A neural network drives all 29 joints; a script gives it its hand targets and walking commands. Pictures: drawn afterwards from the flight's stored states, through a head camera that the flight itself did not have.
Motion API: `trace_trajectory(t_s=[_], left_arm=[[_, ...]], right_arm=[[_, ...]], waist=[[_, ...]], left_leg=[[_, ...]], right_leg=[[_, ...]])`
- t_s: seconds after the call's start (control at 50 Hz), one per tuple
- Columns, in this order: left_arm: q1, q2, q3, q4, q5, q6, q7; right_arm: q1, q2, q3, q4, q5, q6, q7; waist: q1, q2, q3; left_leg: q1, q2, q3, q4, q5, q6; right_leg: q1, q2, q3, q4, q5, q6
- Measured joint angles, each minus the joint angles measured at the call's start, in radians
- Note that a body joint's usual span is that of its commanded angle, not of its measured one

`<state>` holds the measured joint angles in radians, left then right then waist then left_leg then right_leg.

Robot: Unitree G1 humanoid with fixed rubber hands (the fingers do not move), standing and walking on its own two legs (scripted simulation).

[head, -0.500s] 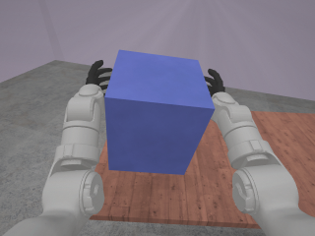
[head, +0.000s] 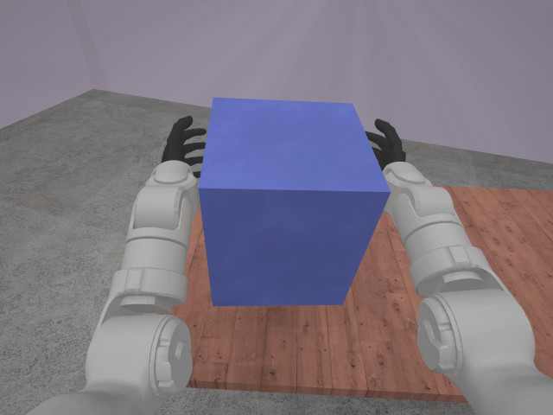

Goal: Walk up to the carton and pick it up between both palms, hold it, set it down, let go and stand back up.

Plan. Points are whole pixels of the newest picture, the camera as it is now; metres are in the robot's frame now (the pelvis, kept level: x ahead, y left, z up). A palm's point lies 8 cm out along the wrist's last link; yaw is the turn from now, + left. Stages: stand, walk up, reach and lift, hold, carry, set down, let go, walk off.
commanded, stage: set down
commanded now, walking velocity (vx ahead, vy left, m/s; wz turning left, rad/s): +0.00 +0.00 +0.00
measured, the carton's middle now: (281, 206) +0.41 +0.01 +0.16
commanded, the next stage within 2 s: none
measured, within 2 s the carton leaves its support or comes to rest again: neither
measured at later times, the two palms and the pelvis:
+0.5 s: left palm (183, 185) +0.39 +0.16 +0.21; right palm (386, 188) +0.42 -0.14 +0.19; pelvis +0.00 +0.00 +0.00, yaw +0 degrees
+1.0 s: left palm (196, 202) +0.40 +0.14 +0.17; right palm (387, 193) +0.44 -0.16 +0.17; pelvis +0.01 -0.02 +0.00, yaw -1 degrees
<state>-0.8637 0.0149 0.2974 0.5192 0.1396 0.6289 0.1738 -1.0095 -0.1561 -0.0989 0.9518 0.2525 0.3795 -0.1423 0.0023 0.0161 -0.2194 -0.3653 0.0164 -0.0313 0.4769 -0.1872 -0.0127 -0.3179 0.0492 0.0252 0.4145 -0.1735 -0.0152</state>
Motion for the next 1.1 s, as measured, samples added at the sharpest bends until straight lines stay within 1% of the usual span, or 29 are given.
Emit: trace_trajectory(t_s=[0.08, 0.14, 0.36, 0.5, 0.56, 0.66, 0.88, 1.1], left_arm=[[0.002, -0.013, -0.002, -0.002, 0.000, -0.001, 0.012], [0.003, -0.015, -0.002, -0.001, 0.000, 0.000, 0.016], [0.004, -0.022, 0.010, 0.034, 0.013, -0.011, 0.017], [0.013, -0.038, 0.010, 0.037, 0.014, -0.059, 0.029], [0.025, -0.044, 0.010, 0.037, 0.014, -0.066, 0.033], [0.036, -0.052, 0.010, 0.037, 0.014, -0.073, 0.038], [0.080, -0.073, 0.010, 0.036, 0.014, -0.144, 0.050], [0.094, -0.082, 0.016, 0.037, 0.014, -0.156, 0.052]], right_arm=[[0.000, -0.013, 0.000, 0.005, 0.000, -0.002, 0.018], [0.000, -0.013, 0.000, 0.027, 0.000, -0.020, 0.028], [0.000, -0.009, 0.000, 0.117, 0.000, -0.081, 0.050], [0.000, -0.021, 0.000, 0.137, 0.000, -0.131, 0.074], [0.000, -0.022, 0.000, 0.154, 0.000, -0.141, 0.082], [0.000, -0.025, 0.000, 0.166, 0.000, -0.147, 0.089], [0.011, -0.029, 0.000, 0.166, 0.000, -0.180, 0.104], [0.015, -0.029, 0.000, 0.189, 0.000, -0.203, 0.117]], waist=[[0.000, 0.000, 0.000], [0.000, 0.000, 0.000], [0.000, 0.000, 0.023], [0.020, 0.000, 0.042], [0.025, 0.000, 0.044], [0.029, 0.000, 0.064], [0.041, 0.002, 0.068], [0.061, 0.015, 0.071]], left_leg=[[0.002, 0.001, 0.000, 0.000, 0.001, 0.000], [0.002, 0.003, 0.000, 0.000, 0.002, 0.000], [0.002, 0.005, 0.000, 0.000, 0.005, 0.000], [0.003, 0.006, 0.000, 0.000, 0.003, 0.000], [0.003, 0.008, 0.000, 0.000, 0.000, -0.001], [0.003, 0.011, 0.000, 0.000, -0.002, -0.005], [0.003, 0.025, 0.000, 0.000, -0.012, -0.017], [0.003, 0.035, 0.000, -0.001, -0.014, -0.022]], right_leg=[[0.002, 0.001, 0.000, -0.001, 0.002, 0.000], [0.002, 0.003, 0.000, -0.001, 0.004, -0.001], [0.002, 0.005, 0.000, -0.001, 0.008, -0.001], [0.002, 0.006, 0.000, -0.002, 0.006, -0.005], [0.002, 0.008, 0.000, -0.002, 0.004, -0.007], [0.002, 0.011, 0.000, -0.002, 0.002, -0.011], [0.002, 0.024, 0.000, -0.006, -0.004, -0.023], [0.002, 0.034, 0.000, -0.008, -0.004, -0.028]])
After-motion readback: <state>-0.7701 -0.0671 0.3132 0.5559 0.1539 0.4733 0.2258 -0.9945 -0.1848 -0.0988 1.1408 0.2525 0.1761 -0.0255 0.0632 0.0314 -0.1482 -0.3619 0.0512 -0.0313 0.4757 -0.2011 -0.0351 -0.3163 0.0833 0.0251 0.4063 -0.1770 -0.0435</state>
